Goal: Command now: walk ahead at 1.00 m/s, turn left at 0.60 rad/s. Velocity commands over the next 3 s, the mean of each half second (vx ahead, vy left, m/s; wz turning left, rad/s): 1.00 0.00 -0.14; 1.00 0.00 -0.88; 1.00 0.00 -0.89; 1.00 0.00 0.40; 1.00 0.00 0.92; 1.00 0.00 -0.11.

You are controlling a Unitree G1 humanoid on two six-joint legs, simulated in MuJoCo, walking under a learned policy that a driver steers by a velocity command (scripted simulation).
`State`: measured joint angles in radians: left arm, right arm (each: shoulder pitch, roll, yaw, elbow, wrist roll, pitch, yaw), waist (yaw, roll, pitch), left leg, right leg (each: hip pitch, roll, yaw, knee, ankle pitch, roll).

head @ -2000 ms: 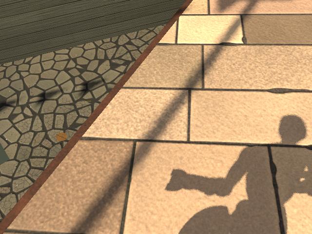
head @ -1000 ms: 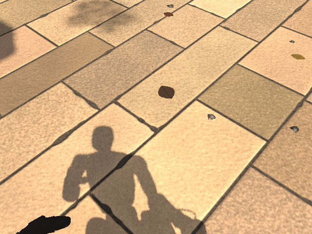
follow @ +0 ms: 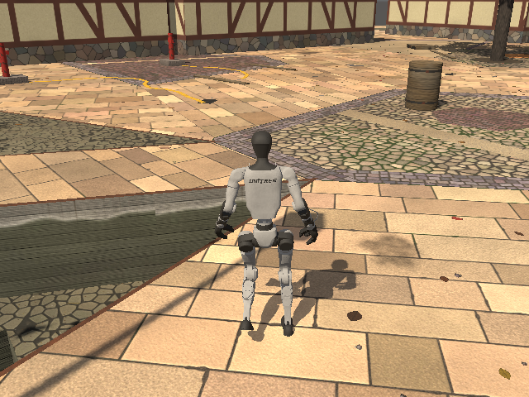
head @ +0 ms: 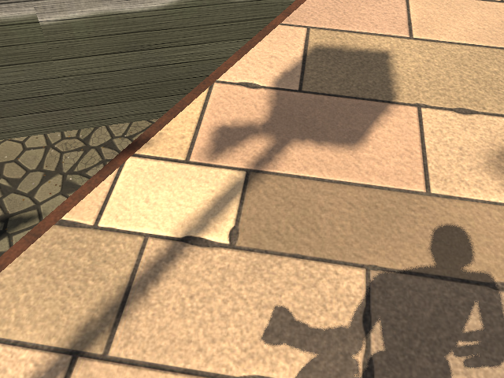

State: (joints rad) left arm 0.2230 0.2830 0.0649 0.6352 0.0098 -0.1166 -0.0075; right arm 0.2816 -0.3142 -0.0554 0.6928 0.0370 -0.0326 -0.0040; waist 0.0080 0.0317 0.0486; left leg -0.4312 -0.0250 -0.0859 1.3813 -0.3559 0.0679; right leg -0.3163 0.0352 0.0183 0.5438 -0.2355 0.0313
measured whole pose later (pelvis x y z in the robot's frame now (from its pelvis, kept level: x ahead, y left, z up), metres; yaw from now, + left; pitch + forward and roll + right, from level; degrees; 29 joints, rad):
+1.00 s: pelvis +0.82 -0.08 +0.01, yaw -35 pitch -2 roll +0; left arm 0.46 0.26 0.05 0.73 -0.02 -0.06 -0.03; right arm 0.01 -0.26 -0.01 0.60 -0.01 -0.13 0.00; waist 0.08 0.01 0.08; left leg -0.59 0.06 -0.18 1.09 -0.27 -0.01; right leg -0.20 0.18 0.08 0.50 -0.25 -0.17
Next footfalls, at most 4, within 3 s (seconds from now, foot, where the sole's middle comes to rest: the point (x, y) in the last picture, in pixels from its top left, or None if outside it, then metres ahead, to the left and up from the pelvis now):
0.32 left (190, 377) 0.47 0.17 -0.76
0.78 right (301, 255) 0.83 -0.13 -0.76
1.22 left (307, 150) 1.27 -0.17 -0.76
1.70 right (453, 160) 1.24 -0.70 -0.76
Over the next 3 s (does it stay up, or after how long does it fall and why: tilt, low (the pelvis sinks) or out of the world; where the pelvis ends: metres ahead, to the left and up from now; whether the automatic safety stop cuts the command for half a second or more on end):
stays up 2.14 -1.11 0.00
